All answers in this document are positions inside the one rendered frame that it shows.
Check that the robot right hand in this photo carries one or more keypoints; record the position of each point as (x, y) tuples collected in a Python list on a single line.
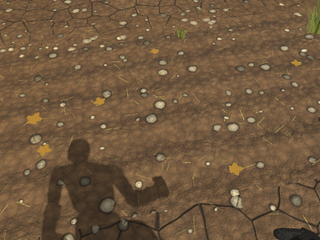
[(295, 234)]

